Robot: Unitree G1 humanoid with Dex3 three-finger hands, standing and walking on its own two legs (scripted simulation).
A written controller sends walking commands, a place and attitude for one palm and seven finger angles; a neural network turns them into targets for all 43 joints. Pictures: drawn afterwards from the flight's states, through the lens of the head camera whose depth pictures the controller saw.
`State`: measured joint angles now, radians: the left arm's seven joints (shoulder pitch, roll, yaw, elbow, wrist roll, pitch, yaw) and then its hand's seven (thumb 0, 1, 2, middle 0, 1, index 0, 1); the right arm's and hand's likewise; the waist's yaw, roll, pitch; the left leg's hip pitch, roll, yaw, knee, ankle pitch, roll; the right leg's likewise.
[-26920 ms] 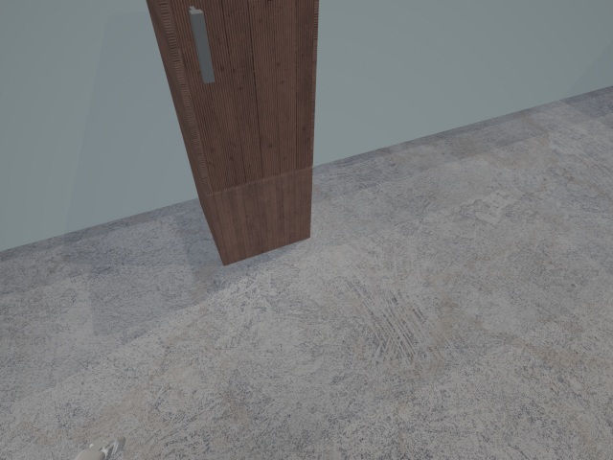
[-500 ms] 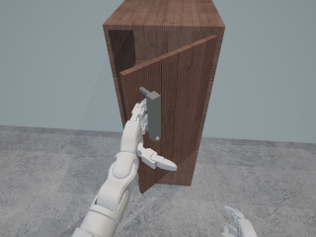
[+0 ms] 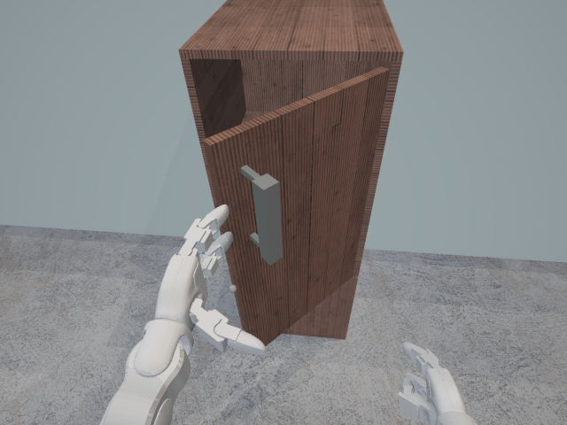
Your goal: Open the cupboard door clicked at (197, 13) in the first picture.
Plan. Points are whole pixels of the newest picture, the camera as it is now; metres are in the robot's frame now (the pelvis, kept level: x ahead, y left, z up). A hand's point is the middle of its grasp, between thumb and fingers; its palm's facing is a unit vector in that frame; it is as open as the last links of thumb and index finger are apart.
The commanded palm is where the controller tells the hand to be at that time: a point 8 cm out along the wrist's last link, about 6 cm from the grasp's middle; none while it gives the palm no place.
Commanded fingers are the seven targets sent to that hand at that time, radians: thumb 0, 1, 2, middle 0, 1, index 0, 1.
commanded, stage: slide the hand sideways off the handle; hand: left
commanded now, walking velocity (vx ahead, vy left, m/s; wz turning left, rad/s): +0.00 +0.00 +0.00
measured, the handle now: (260, 215) +0.38 +0.07 +0.13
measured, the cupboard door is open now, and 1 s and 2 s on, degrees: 46 46 46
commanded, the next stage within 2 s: draw the hand back to the body in 0.26 s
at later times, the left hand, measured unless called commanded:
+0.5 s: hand (197, 299) +0.23 +0.12 +0.13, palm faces -0.05 -1.00 -0.06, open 16.3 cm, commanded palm +0.20 +0.19 +0.13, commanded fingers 0.00 -0.50 0.30 -0.15 -0.30 -0.15 -0.30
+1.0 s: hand (116, 315) +0.20 +0.21 +0.14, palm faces +0.17 -0.96 -0.20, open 15.4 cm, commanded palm +0.17 +0.26 +0.15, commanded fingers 0.00 -0.05 0.50 -0.17 -0.30 -0.17 -0.30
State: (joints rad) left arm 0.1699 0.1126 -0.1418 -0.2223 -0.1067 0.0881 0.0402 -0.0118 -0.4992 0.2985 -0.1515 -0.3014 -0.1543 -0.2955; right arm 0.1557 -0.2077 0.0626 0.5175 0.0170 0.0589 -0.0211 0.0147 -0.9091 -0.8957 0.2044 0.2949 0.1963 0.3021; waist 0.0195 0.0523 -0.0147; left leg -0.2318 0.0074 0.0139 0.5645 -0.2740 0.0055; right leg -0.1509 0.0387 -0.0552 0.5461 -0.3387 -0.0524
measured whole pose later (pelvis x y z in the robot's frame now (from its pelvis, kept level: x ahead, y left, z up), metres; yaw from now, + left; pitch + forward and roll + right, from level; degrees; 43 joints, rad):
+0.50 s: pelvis +0.00 -0.01 +0.00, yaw +1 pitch -2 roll +0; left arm 0.29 0.19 0.03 -0.30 -0.21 0.02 -0.13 -0.01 -0.50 0.30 -0.15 -0.30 -0.15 -0.30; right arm 0.22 -0.24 0.05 0.55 0.03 -0.08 -0.06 0.02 -0.91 -0.90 0.20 0.30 0.20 0.30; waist 0.02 0.06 -0.03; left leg -0.27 0.02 0.00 0.60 -0.29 -0.01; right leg -0.18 0.05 -0.07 0.57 -0.36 -0.06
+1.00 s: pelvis -0.01 +0.02 +0.00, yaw +0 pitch -4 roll -1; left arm 0.42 0.27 0.13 -0.41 -0.13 -0.01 -0.02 -0.01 -0.34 0.37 -0.16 -0.30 -0.16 -0.30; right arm 0.19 -0.22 0.07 0.57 0.01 -0.15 -0.08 0.02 -0.91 -0.90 0.21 0.30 0.20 0.30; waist 0.05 0.05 0.00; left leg -0.22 0.00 0.01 0.54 -0.26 0.03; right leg -0.12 0.04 -0.05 0.47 -0.29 -0.03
